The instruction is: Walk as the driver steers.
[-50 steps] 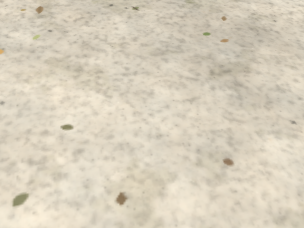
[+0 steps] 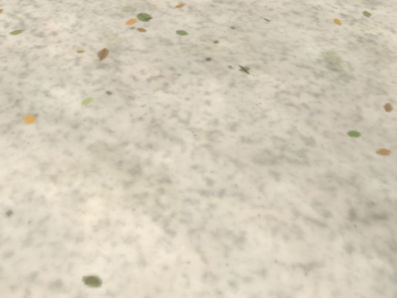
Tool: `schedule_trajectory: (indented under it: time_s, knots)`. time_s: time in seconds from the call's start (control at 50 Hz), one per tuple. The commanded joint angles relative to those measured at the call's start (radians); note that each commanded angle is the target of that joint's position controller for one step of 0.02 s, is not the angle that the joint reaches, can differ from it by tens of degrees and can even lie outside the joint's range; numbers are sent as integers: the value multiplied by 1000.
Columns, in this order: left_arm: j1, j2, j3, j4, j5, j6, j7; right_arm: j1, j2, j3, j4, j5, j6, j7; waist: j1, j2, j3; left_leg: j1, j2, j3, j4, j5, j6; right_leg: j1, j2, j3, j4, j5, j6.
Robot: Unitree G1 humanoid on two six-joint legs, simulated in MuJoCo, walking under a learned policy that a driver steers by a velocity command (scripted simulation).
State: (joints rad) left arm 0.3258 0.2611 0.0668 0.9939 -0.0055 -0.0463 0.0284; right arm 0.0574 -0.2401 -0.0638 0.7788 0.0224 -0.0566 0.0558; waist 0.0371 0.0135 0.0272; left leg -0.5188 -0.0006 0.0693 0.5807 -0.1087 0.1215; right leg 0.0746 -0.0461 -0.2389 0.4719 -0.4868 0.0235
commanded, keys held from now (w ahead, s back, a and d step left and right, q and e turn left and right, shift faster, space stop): w+q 0.10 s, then q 0.18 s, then no key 0.72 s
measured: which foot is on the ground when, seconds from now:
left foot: down 0.00-0.46, up 0.48-0.72, down 0.74-1.00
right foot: up 0.00-0.42, down 0.44-1.00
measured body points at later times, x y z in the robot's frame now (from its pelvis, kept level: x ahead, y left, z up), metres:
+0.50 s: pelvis +0.24 +0.00 +0.01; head +0.28 +0.00 +0.46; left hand +0.37 +0.29 -0.08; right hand +0.41 -0.26 -0.11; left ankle +0.13 +0.09 -0.69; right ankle +0.38 -0.07 -0.72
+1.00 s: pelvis +0.30 +0.03 +0.02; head +0.30 +0.04 +0.47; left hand +0.33 +0.31 -0.11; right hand +0.45 -0.19 -0.11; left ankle +0.23 +0.15 -0.72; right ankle +0.38 -0.08 -0.72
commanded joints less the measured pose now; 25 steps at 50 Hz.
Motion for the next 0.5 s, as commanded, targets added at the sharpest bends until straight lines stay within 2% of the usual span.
schedule_trajectory:
  time_s: [0.02,0.04,0.06,0.08,0.1,0.12,0.16,0.2,0.26,0.32,0.36,0.4,0.42,0.44,0.46,0.48,0.5]
  knots:
    - [66,11,-23,-132,31,-42,-15,342,-335,-105,11,6,-2,-24,-86,249,-322,900,313,-747,-156,-144,305,-722,76,131,855,-38,-1]
    - [-45,103,-6,-147,-11,-90,-33,385,-252,-79,-1,-5,-6,-26,-157,144,-389,949,336,-872,-270,-197,302,-842,71,330,947,-88,-26]
    - [-138,140,5,-179,-42,-113,-40,341,-202,-67,-2,-12,-14,-29,-163,109,-251,857,302,-713,-279,-114,248,-915,19,335,922,4,-53]
    - [-157,132,3,-181,-32,-122,-36,268,-175,-59,-19,-9,-20,-30,-119,11,-175,704,258,-591,-284,-17,215,-874,-26,330,834,89,-61]
    - [-160,136,12,-172,-8,-117,-28,198,-145,-49,-39,-11,-20,-29,-78,-27,-116,555,222,-500,-301,87,193,-803,-54,322,745,128,-51]
    - [-143,145,21,-174,0,-102,-24,155,-133,-42,-61,-23,-21,-33,-40,-11,-89,450,202,-449,-317,228,187,-728,-68,324,711,144,-37]
    - [-117,124,24,-185,13,-72,-17,139,-156,-45,-72,-22,-19,-42,-4,-11,-68,333,180,-370,-315,465,186,-663,-62,304,626,141,4]
    - [-153,96,18,-209,23,-56,-8,157,-195,-57,-73,-21,-14,-57,-3,5,-59,260,137,-291,-301,608,168,-637,-26,272,491,223,36]
    - [-237,69,5,-240,22,-48,-11,188,-205,-63,-73,-5,14,-75,-38,57,-94,223,65,-233,-252,570,96,-554,40,254,255,443,42]
    - [-302,79,4,-269,10,-44,-25,224,-186,-57,-64,-4,34,-86,-76,90,-118,271,75,-276,-213,419,54,-518,68,266,115,562,37]
    - [-307,105,10,-276,15,-47,-33,231,-169,-50,-59,-10,39,-92,-76,97,-117,328,104,-332,-166,355,48,-515,60,293,66,548,22]
    - [-269,132,20,-269,24,-59,-36,212,-153,-43,-64,-16,38,-97,-51,107,-117,382,119,-379,-85,349,37,-487,50,301,10,520,-14]
    - [-227,136,21,-259,34,-69,-35,194,-138,-36,-69,-16,37,-97,-20,94,-127,382,85,-369,-13,334,13,-411,38,290,-67,625,-41]
    - [-189,179,27,-263,54,-77,-29,207,-104,-24,-87,-30,30,-96,-18,22,-200,326,17,-335,123,222,-28,-244,-71,374,-41,952,-90]
    - [-152,213,28,-266,77,-69,-23,350,-78,-14,-77,-27,23,-95,-63,-170,-302,134,-91,-268,363,-236,-91,15,-278,588,22,1323,-270]
    - [-106,146,17,-245,48,-51,-26,397,-118,-13,-69,-22,27,-88,-53,-287,-398,41,-100,-250,513,-616,-137,74,-396,786,-18,1219,-383]
    - [-141,110,4,-257,18,-40,-32,366,-190,-31,-57,-11,44,-85,-43,-171,-337,1,-56,-272,592,-597,-159,1,-364,783,-49,928,-362]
